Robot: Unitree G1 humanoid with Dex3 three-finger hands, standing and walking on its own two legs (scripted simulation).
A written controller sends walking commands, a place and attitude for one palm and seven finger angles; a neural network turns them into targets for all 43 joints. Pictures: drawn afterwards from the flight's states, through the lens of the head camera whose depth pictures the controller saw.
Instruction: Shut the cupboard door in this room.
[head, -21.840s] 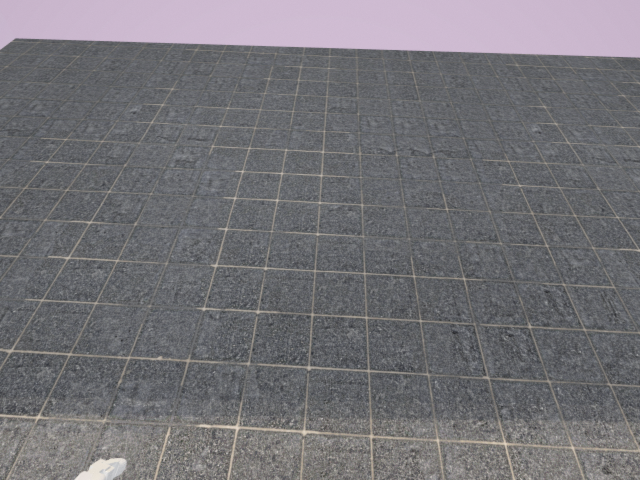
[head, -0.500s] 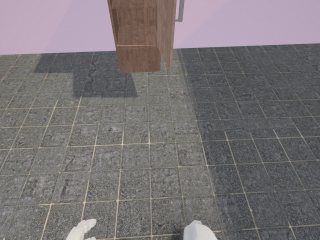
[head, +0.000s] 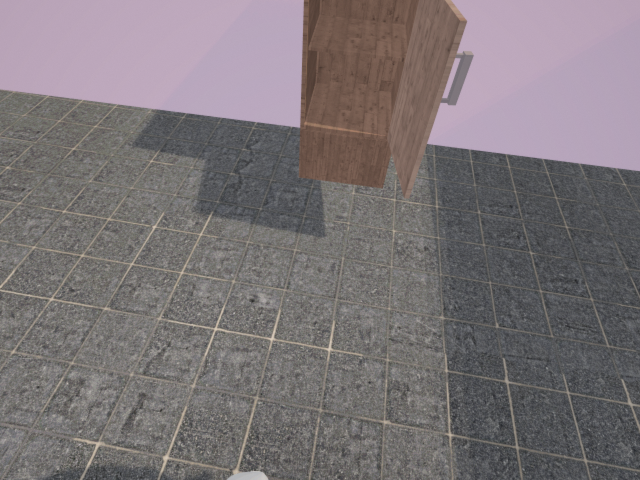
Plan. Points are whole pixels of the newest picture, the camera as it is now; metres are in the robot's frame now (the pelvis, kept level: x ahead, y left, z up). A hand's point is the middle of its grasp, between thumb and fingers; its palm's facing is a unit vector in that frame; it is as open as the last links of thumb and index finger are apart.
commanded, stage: turn or walk to find it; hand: left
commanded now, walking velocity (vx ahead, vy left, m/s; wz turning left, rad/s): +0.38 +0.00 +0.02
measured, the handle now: (452, 79) +1.16 -0.25 -0.04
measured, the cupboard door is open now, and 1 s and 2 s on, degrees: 100 100 100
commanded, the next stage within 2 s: stand and wait in 0.64 s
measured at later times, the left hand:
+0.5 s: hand (254, 334) +0.36 +0.15 -0.15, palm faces -0.07 -0.97 -0.22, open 7.4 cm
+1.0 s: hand (275, 353) +0.34 +0.11 -0.17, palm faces +0.14 -0.98 -0.16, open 7.3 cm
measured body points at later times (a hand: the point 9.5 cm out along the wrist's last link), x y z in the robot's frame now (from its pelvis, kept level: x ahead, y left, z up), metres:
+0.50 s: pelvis +0.22 -0.03 +0.00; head +0.25 -0.05 +0.44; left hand +0.36 +0.20 -0.13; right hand +0.11 -0.23 -0.16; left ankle +0.09 +0.11 -0.73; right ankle +0.33 -0.15 -0.72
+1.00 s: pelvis +0.42 -0.05 +0.00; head +0.44 -0.04 +0.45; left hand +0.33 +0.16 -0.15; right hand +0.55 -0.27 -0.14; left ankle +0.50 +0.07 -0.72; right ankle +0.34 -0.14 -0.73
